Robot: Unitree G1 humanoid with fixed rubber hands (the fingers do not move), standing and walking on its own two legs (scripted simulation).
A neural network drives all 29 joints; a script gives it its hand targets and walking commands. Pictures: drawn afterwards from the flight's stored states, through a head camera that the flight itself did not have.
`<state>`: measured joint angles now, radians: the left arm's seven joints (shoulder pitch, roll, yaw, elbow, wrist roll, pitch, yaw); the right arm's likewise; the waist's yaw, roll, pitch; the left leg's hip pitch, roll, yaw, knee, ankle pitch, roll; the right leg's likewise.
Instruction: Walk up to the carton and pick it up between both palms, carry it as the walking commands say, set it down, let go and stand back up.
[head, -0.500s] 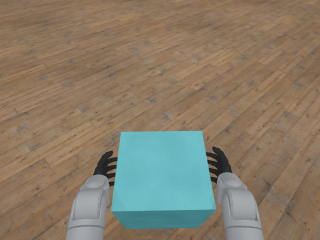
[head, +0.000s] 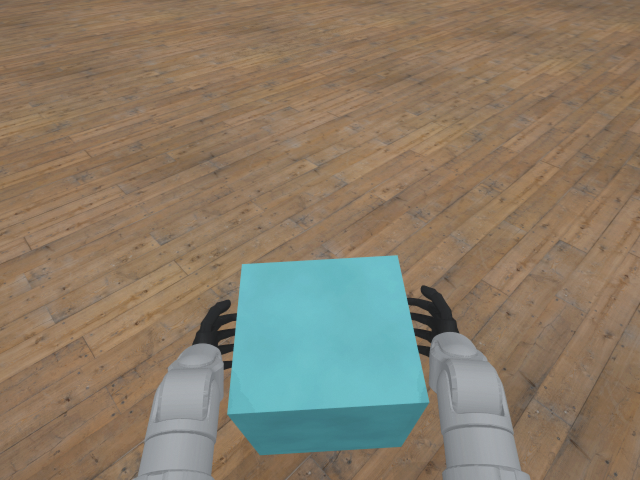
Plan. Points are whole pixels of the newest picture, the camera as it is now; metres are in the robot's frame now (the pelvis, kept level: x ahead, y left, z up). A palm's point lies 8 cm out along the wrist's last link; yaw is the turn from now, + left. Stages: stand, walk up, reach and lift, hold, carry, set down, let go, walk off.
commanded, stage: hold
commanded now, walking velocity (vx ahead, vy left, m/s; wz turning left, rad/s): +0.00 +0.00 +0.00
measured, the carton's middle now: (325, 360) +0.30 -0.03 -0.04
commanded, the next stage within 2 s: set down in 0.04 s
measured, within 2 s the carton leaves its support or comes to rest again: neither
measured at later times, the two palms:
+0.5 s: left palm (218, 359) +0.30 +0.12 -0.02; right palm (435, 354) +0.28 -0.18 +0.00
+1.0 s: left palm (230, 380) +0.32 +0.12 -0.12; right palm (418, 374) +0.30 -0.18 -0.10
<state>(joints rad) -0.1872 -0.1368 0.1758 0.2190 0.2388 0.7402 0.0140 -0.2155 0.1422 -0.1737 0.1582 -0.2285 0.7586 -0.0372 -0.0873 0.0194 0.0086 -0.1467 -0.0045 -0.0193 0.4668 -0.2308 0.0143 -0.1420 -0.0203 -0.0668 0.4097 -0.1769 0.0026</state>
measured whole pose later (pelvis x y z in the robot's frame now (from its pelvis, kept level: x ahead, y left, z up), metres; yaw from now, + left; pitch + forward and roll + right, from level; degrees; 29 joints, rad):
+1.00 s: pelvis -0.03 +0.00 -0.06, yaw -2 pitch +17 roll +0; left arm -0.50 -0.15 0.41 0.55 0.31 0.34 -0.01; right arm -0.47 0.19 -0.42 0.44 -0.29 0.32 -0.01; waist -0.05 0.01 0.01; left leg -0.86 0.00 0.02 0.88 -0.33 0.02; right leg -0.89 -0.03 -0.01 0.86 -0.28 0.00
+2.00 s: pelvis -0.06 -0.01 -0.20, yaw +0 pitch +41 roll +1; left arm -0.79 -0.02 0.36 0.70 0.19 0.31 0.04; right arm -0.72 0.10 -0.43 0.54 -0.18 0.29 -0.08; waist -0.04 0.02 -0.22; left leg -1.72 -0.05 -0.02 1.50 -0.50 -0.01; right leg -1.75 0.02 0.03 1.49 -0.45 0.02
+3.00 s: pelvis -0.09 +0.00 -0.34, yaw +0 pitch +45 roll +0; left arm -1.16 0.15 0.23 0.88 0.07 0.28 0.11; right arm -1.04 -0.03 -0.43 0.67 -0.07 0.24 -0.12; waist -0.06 0.01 -0.01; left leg -2.19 -0.08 -0.02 1.94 -0.54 -0.02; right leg -2.21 0.03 0.04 1.91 -0.49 0.04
